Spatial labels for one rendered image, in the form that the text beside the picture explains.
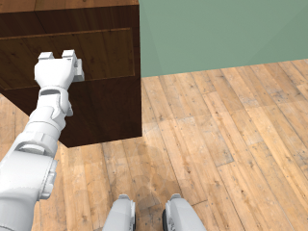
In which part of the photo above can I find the robot thigh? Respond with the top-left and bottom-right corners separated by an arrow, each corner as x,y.
102,198 -> 136,231
165,197 -> 207,231

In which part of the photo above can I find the robot left forearm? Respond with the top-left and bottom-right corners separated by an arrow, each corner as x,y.
0,86 -> 69,174

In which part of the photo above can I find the robot left upper arm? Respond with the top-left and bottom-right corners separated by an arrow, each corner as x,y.
0,150 -> 58,231

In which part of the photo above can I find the drawer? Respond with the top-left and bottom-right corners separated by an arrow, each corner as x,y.
0,27 -> 134,89

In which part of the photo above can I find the robot right thigh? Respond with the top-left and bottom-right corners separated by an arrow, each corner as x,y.
165,197 -> 207,231

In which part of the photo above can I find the robot left thigh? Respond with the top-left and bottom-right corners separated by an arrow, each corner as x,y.
102,198 -> 136,231

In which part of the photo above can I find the handle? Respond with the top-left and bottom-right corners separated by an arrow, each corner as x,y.
35,59 -> 85,83

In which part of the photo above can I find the cabinet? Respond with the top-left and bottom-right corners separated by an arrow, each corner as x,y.
0,0 -> 142,148

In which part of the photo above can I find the left robot hand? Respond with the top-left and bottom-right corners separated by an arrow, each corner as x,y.
35,49 -> 78,116

